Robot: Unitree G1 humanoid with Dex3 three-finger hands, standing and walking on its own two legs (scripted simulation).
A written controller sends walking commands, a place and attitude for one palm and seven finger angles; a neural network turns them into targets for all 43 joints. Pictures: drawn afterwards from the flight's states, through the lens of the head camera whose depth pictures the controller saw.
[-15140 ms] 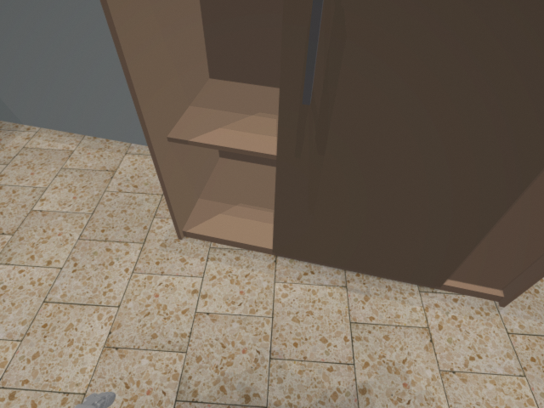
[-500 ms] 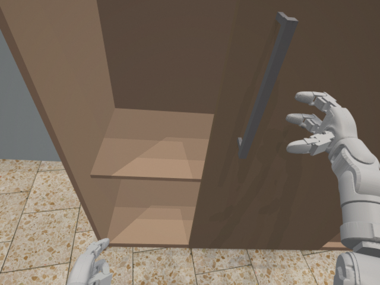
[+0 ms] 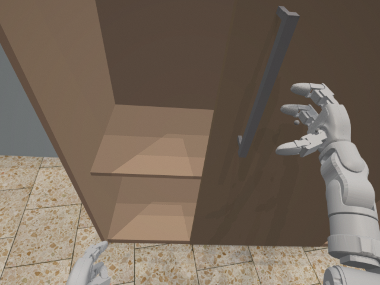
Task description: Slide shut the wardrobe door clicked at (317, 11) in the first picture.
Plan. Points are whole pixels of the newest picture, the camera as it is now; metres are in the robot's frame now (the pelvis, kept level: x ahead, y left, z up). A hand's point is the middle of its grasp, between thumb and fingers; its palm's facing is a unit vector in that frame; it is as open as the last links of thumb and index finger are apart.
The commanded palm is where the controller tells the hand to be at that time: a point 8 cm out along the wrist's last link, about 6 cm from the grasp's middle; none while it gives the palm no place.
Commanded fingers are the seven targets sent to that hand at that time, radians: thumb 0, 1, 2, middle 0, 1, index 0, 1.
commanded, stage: move the hooked fingers beside the handle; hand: right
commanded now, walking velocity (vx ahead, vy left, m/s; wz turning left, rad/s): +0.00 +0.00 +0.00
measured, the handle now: (258, 95) +0.46 -0.10 +0.21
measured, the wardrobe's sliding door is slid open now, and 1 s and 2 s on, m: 0.42 0.42 0.42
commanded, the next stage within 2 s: feel for the door with the fingertips in 1.64 s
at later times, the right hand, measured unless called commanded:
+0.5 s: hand (305, 114) +0.38 -0.17 +0.23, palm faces +0.01 +1.00 -0.04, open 14.0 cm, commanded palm +0.35 -0.21 +0.19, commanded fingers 0.00 0.50 -0.30 0.30 1.20 0.30 1.20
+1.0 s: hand (289, 133) +0.37 -0.15 +0.19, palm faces -0.05 +1.00 -0.02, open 14.0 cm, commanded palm +0.35 -0.21 +0.20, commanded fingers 0.00 0.50 -0.30 0.30 1.20 0.30 1.20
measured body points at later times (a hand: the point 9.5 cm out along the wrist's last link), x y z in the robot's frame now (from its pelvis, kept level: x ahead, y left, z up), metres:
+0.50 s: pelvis +0.00 +0.01 +0.00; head -0.03 +0.03 +0.45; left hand +0.18 +0.24 -0.09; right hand +0.37 -0.22 +0.23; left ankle -0.02 +0.07 -0.74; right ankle +0.00 -0.08 -0.74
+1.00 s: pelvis -0.01 +0.02 +0.00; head -0.02 +0.05 +0.45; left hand +0.14 +0.26 -0.10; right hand +0.36 -0.20 +0.19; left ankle -0.02 +0.07 -0.74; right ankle +0.00 -0.08 -0.74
